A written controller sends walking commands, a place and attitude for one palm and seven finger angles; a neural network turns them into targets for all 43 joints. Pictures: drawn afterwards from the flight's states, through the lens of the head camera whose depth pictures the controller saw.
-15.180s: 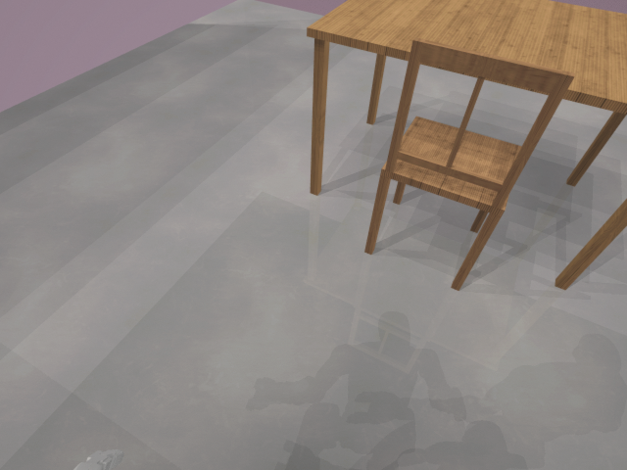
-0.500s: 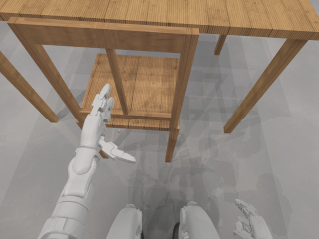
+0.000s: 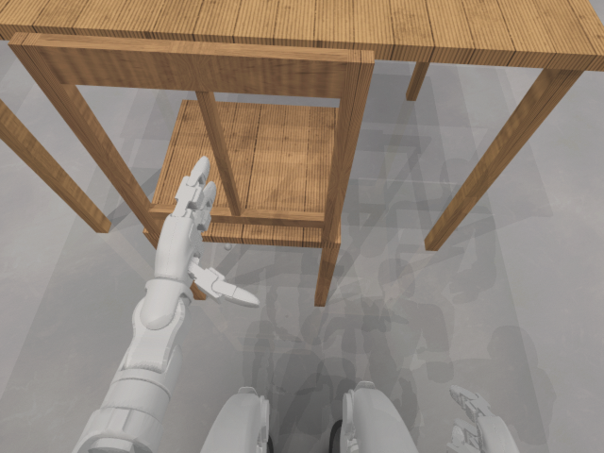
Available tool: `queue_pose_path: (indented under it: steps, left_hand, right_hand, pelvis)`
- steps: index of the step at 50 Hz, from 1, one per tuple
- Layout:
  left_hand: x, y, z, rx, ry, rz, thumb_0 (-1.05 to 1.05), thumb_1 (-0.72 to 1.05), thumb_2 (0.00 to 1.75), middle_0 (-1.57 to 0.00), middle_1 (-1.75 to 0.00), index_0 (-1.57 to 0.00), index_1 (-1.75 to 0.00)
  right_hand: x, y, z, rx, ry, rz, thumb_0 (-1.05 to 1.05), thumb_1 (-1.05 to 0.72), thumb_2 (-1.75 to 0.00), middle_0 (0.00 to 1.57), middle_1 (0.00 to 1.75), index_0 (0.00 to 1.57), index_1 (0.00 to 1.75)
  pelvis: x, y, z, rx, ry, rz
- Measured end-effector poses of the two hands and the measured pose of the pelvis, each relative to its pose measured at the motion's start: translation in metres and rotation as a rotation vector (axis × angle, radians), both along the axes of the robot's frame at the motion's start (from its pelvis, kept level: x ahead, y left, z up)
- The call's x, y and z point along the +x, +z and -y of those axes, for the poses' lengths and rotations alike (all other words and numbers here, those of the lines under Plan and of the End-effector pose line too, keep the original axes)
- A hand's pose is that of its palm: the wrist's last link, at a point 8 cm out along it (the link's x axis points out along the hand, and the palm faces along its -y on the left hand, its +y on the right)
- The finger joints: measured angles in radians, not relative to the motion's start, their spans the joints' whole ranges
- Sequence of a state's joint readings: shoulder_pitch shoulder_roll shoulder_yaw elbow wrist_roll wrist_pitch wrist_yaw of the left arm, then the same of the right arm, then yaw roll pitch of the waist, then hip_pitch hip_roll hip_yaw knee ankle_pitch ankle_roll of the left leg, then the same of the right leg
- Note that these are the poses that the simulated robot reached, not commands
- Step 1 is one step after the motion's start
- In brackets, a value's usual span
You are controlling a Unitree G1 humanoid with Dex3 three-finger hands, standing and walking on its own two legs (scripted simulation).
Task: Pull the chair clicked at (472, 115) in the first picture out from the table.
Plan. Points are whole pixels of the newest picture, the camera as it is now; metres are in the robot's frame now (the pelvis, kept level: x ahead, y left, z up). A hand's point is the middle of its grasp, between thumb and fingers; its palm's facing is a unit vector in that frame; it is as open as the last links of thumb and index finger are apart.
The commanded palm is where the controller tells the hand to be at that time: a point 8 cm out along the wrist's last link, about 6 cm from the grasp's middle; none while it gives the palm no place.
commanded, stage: aim the fingers beside a spindle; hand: left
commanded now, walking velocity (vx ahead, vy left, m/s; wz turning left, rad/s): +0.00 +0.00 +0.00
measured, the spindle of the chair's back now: (223, 163) +0.51 +0.13 +0.02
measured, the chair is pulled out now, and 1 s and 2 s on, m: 0.00 -0.05 -0.12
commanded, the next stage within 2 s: push the fingers through the gap in 0.10 s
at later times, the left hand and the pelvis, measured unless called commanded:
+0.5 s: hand (237, 233) +0.39 +0.09 +0.02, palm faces -0.10 -0.99 -0.06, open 16.9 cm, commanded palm +0.38 +0.15 +0.02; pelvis -0.01 +0.00 -0.01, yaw +0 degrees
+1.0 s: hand (242, 201) +0.44 +0.09 +0.02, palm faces -0.07 -1.00 -0.06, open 16.8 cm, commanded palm +0.43 +0.14 +0.02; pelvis -0.02 +0.00 -0.01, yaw +0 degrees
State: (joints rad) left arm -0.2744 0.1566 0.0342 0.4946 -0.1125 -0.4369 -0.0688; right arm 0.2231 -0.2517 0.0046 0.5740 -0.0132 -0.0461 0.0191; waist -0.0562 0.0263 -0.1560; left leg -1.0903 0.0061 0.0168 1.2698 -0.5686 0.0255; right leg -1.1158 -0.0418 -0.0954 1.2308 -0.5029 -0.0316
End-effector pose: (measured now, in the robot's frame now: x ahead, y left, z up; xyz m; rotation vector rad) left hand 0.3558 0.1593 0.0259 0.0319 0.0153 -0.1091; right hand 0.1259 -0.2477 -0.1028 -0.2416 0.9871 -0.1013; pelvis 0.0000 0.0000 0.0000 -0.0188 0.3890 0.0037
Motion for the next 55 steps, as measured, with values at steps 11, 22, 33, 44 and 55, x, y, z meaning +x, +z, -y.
queue_pose_path:
  steps: [11, 22, 33, 44, 55]
  left_hand:
    - [-0.007, 0.0, 0.005, 0.012, 0.008, 0.012, -0.01, -0.5, 0.3, -0.07, -0.08, -0.07, -0.08]
    - [0.015, 0.0, 0.01, 0.023, 0.004, 0.015, -0.01, -0.5, 0.3, -0.07, -0.08, -0.07, -0.08]
    - [0.029, -0.001, 0.012, 0.029, 0.022, 0.014, -0.01, -0.5, 0.3, -0.07, -0.08, -0.08, -0.08]
    - [0.053, -0.001, 0.014, 0.03, 0.033, 0.018, -0.01, -0.5, 0.3, -0.07, -0.08, -0.09, -0.09]
    - [0.078, -0.002, 0.014, 0.02, 0.044, 0.019, -0.01, -0.5, 0.3, -0.07, -0.08, -0.1, -0.09]
  right_hand:
    - [0.011, 0.001, -0.005, 0.011, 0.017, 0.03, 0.01, -0.91, -0.9, 0.21, 0.3, 0.2, 0.3]
    - [0.005, -0.007, -0.004, 0.009, 0.013, 0.009, 0.01, -0.91, -0.9, 0.21, 0.3, 0.2, 0.3]
    - [-0.025, -0.014, 0.005, 0.0, -0.019, -0.066, 0.01, -0.91, -0.9, 0.21, 0.3, 0.2, 0.3]
    - [-0.054, -0.018, 0.012, -0.017, -0.049, -0.114, 0.01, -0.91, -0.9, 0.21, 0.3, 0.2, 0.3]
    - [-0.079, -0.021, 0.01, -0.019, -0.069, -0.168, 0.01, -0.91, -0.9, 0.21, 0.3, 0.2, 0.3]
  pelvis:
    - [-0.001, -0.001, 0.0, 0.003, -0.001, 0.006]
    - [-0.005, -0.005, 0.002, 0.001, 0.004, -0.003]
    - [-0.008, -0.006, 0.004, 0.003, 0.003, -0.012]
    - [-0.016, -0.009, 0.005, 0.002, -0.002, -0.024]
    - [-0.019, -0.013, 0.001, 0.001, -0.011, -0.047]
